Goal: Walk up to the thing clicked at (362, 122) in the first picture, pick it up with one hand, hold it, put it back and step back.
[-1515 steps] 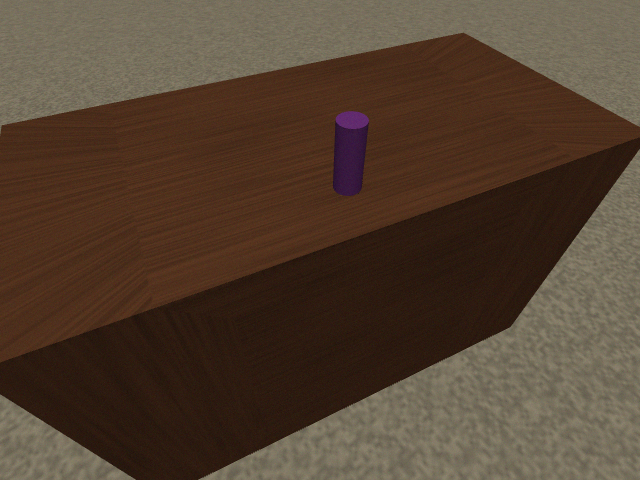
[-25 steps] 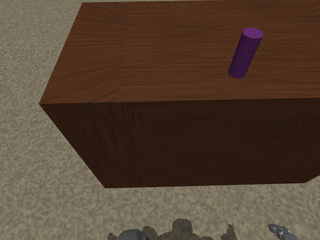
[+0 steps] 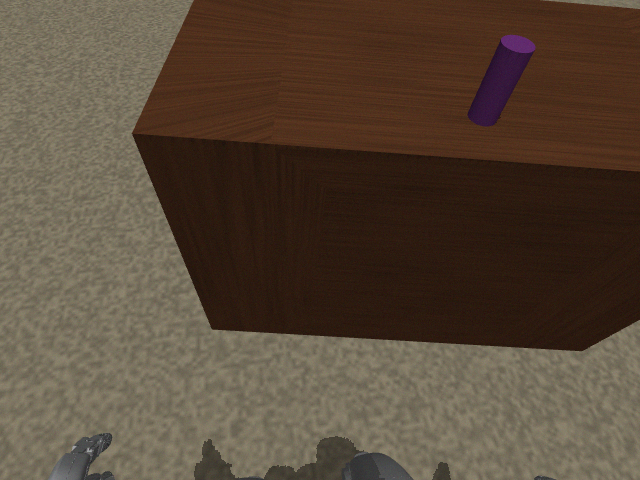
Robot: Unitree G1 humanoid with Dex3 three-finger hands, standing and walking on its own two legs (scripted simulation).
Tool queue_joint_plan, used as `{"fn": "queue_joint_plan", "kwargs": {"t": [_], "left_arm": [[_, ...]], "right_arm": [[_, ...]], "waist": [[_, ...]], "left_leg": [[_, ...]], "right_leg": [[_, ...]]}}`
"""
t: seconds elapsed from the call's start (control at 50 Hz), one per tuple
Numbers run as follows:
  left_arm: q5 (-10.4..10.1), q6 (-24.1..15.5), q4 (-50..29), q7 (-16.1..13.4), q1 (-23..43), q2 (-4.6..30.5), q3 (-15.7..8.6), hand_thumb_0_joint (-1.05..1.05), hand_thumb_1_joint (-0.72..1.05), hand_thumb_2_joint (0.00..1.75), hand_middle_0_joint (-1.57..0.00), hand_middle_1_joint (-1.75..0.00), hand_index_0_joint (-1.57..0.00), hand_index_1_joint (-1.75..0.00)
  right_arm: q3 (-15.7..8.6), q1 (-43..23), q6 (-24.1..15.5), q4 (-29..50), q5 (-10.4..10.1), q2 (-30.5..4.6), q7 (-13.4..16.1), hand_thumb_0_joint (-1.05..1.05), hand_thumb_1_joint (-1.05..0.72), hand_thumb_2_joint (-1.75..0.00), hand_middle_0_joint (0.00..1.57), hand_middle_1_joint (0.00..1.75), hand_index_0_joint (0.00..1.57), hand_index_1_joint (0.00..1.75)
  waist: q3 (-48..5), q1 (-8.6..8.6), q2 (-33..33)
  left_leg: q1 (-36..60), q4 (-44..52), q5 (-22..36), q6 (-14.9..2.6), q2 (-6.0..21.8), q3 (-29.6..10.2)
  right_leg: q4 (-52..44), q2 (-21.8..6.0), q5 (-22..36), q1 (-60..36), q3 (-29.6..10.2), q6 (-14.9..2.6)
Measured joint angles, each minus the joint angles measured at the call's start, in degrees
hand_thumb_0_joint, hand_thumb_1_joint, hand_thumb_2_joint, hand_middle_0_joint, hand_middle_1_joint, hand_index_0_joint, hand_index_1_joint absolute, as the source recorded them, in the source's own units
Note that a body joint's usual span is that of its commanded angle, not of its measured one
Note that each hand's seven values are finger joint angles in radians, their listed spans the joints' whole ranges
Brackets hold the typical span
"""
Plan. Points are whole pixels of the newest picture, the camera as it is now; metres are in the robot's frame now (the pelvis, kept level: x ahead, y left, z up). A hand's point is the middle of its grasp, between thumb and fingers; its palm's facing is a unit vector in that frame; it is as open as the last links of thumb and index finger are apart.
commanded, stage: step back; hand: right
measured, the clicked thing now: (498, 83) +0.70 -0.26 +0.10
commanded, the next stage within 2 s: none
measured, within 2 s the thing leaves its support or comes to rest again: neither
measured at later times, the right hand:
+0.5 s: hand out of the picture -0.07 -0.29 -0.16, palm faces -0.08 +0.91 -0.40, open 7.4 cm
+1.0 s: hand out of the picture -0.21 -0.34 -0.15, palm faces +0.01 +0.91 -0.41, open 7.4 cm
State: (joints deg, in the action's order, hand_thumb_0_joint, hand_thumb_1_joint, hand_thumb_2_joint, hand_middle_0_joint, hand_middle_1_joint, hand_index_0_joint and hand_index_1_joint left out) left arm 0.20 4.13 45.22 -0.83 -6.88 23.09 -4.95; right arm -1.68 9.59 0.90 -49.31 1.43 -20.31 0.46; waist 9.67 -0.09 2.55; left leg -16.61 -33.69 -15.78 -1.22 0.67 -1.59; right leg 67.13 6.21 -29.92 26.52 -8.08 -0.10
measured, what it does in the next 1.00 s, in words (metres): walks backwards: right foot, then left foot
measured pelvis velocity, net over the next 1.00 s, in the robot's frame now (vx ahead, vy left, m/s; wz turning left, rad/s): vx -0.34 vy -0.06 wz -0.05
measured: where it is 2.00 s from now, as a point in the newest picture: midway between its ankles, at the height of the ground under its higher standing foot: outside the picture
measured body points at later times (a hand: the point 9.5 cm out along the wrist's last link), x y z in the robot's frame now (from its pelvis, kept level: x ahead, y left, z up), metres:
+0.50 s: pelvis -0.15 -0.03 -0.01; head -0.09 -0.02 +0.43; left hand -0.04 +0.29 -0.12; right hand -0.06 -0.34 -0.13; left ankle -0.18 +0.09 -0.72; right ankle -0.10 -0.15 -0.73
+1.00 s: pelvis -0.34 -0.06 -0.01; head -0.29 -0.07 +0.44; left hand -0.27 +0.26 -0.12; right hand -0.21 -0.38 -0.12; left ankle -0.23 +0.08 -0.69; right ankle -0.35 -0.18 -0.73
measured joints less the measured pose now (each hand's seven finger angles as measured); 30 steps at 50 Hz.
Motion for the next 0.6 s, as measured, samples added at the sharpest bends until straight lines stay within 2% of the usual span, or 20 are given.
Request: {"fn": "queue_joint_plan", "kwargs": {"t": [0.04,0.1,0.14,0.18,0.2,0.22,0.26,0.28,0.32,0.36,0.42,0.48,0.52,0.54,0.56,0.6], "left_arm": [[0.2,-0.1,0.2,0.1,-0.9,0.2,-0.2,0.00,0.90,0.90,-0.21,-0.30,-0.21,-0.30],[0.4,-0.2,0.8,0.3,-1.9,0.4,-0.3,0.00,0.90,0.90,-0.21,-0.30,-0.21,-0.30],[0.5,-0.5,1.4,0.5,-2.4,0.4,-0.2,0.00,0.90,0.90,-0.21,-0.30,-0.21,-0.30],[0.7,-1.0,2.2,0.7,-3.1,0.1,-0.1,0.00,0.90,0.90,-0.21,-0.30,-0.21,-0.30],[1.0,-1.3,2.9,0.7,-3.1,-0.6,-0.1,0.00,0.90,0.90,-0.21,-0.30,-0.21,-0.30],[1.3,-1.4,3.4,0.9,-3.2,-1.5,0.1,0.00,0.90,0.90,-0.21,-0.30,-0.21,-0.30],[1.6,-1.4,3.3,1.4,-4.1,-2.0,0.8,0.00,0.90,0.90,-0.21,-0.30,-0.21,-0.30],[1.5,-1.3,3.2,1.4,-4.5,-2.2,1.0,0.00,0.90,0.90,-0.21,-0.30,-0.21,-0.30],[1.6,-1.2,3.0,1.1,-4.7,-2.8,1.2,0.01,0.90,0.90,-0.21,-0.30,-0.21,-0.30],[1.8,-1.1,2.4,0.7,-4.4,-2.9,1.2,0.01,0.90,0.90,-0.21,-0.30,-0.21,-0.30],[2.0,-1.4,0.7,0.1,-3.1,-2.5,1.2,0.01,0.90,0.90,-0.21,-0.30,-0.21,-0.30],[1.7,-1.5,-1.2,-0.3,-1.3,-1.7,1.1,0.01,0.90,0.90,-0.21,-0.30,-0.21,-0.30],[1.3,-1.2,-2.0,-0.3,-0.1,-1.0,1.3,0.00,0.90,0.90,-0.21,-0.30,-0.21,-0.30],[1.0,-0.9,-2.0,-0.2,0.8,-0.3,1.2,0.00,0.90,0.90,-0.21,-0.30,-0.21,-0.30],[0.8,-0.6,-1.7,-0.3,1.3,-0.1,1.1,0.00,0.90,0.90,-0.21,-0.30,-0.21,-0.30],[0.7,0.1,-0.6,-0.5,1.6,-0.4,0.9,0.00,0.90,0.90,-0.21,-0.30,-0.21,-0.30]], "right_arm": [[-0.2,-0.8,-0.1,0.9,0.1,-0.1,0.2,0.01,-0.90,-0.90,0.21,0.30,0.20,0.30],[-0.4,-2.1,-0.2,2.4,0.1,-0.6,0.3,0.01,-0.90,-0.90,0.21,0.30,0.20,0.30],[-0.5,-3.0,0.0,3.2,0.1,-1.2,0.2,0.00,-0.90,-0.90,0.21,0.30,0.20,0.30],[-0.6,-3.6,0.5,3.6,-0.2,-2.0,0.0,0.00,-0.90,-0.90,0.21,0.30,0.20,0.30],[-0.8,-4.1,0.8,3.4,-0.5,-2.8,0.0,0.00,-0.90,-0.90,0.21,0.30,0.20,0.30],[-1.1,-4.4,1.2,3.1,-0.8,-3.4,0.1,0.00,-0.90,-0.90,0.21,0.30,0.20,0.30],[-1.5,-4.0,1.9,2.2,-1.2,-3.3,0.8,0.00,-0.91,-0.90,0.21,0.30,0.20,0.30],[-1.6,-3.5,2.1,1.7,-1.4,-3.3,0.9,0.00,-0.91,-0.90,0.20,0.30,0.20,0.30],[-1.5,-2.2,2.0,1.3,-1.7,-3.5,1.0,0.00,-0.91,-0.90,0.20,0.30,0.20,0.30],[-1.3,-0.8,1.5,0.9,-1.7,-3.6,1.0,0.00,-0.91,-0.90,0.20,0.30,0.20,0.30],[-1.1,0.7,1.4,0.3,-1.3,-3.3,1.0,0.00,-0.91,-0.90,0.20,0.30,0.20,0.30],[-0.9,1.5,1.3,-0.3,-0.9,-2.4,0.8,0.01,-0.91,-0.90,0.20,0.30,0.20,0.30],[-1.0,1.9,0.8,-0.5,-0.6,-2.0,0.5,0.01,-0.91,-0.90,0.20,0.30,0.20,0.30],[-1.1,1.5,0.6,-1.0,-0.4,-1.2,0.5,0.01,-0.91,-0.90,0.20,0.30,0.20,0.30],[-0.9,1.2,0.7,-1.3,-0.1,-0.6,0.2,0.01,-0.91,-0.90,0.20,0.30,0.20,0.30],[-0.4,1.0,0.6,-1.3,0.1,-0.4,-0.5,0.01,-0.91,-0.90,0.20,0.30,0.20,0.30]], "waist": [[0.1,-0.21,0.0],[0.5,-0.52,-0.3],[0.6,-0.68,-0.6],[0.3,-1.07,-1.3],[0.6,-0.97,-3.0],[0.8,-0.39,-4.7],[-0.2,-0.84,-4.4],[-0.6,-1.31,-3.9],[-1.2,-1.52,-3.7],[-1.4,-1.49,-3.7],[-1.1,-1.28,-3.6],[-0.3,-0.83,-2.9],[0.1,-0.36,-2.2],[1.1,-0.58,-0.4],[1.6,-1.05,0.8],[1.4,-0.36,0.2]], "left_leg": [[-0.9,0.2,1.0,0.14,0.6,0.5],[-2.8,-0.6,2.1,0.63,1.6,1.4],[-4.5,-2.0,2.4,1.23,2.1,2.0],[-6.5,-4.2,2.4,1.99,2.8,2.5],[-7.5,-5.6,2.3,2.41,3.8,1.8],[-8.4,-6.8,1.4,1.88,3.7,-0.1],[-10.8,-15.0,-8.9,1.38,-0.4,-3.3],[-11.8,-20.0,-11.5,1.21,-2.6,-4.3],[-12.5,-27.2,-12.6,0.99,-5.5,-5.5],[-11.7,-30.1,-13.0,1.32,-6.6,-5.3],[-8.1,-26.9,-14.6,1.88,-6.0,-4.1],[-3.1,-16.4,-14.2,1.63,-4.0,-1.7],[1.0,-6.0,-7.7,0.92,-3.0,-0.1],[1.5,-4.4,-5.0,0.28,-4.1,0.8],[1.3,-4.6,-4.4,-0.24,-4.5,1.6],[0.1,-5.1,-3.6,-0.84,-3.4,1.0]], "right_leg": [[-1.7,-0.6,0.0,-1.9,0.0,0.97],[-9.8,-2.5,0.4,-5.8,1.1,1.67],[-17.7,-4.1,1.8,-8.9,2.9,1.40],[-28.5,-5.3,6.9,-12.9,4.7,0.41],[-30.5,-4.4,7.3,-13.7,5.5,0.15],[-30.2,-3.6,7.7,-13.4,6.5,-0.04],[-28.5,-4.6,8.1,-11.5,6.3,-0.54],[-28.6,-5.3,8.7,-11.0,5.8,-0.67],[-29.9,-6.3,10.4,-10.5,5.8,-0.64],[-30.7,-6.9,11.8,-9.6,6.2,-0.66],[-30.7,-7.4,13.3,-8.0,7.5,-0.59],[-29.4,-8.2,14.3,-5.8,9.1,-0.25],[-27.0,-9.0,14.2,-3.7,10.0,0.29],[-25.5,-10.2,14.1,-2.9,9.2,0.53],[-23.9,-9.9,12.1,-2.1,7.6,0.09],[-15.3,-5.6,2.6,0.1,4.1,-0.35]]}}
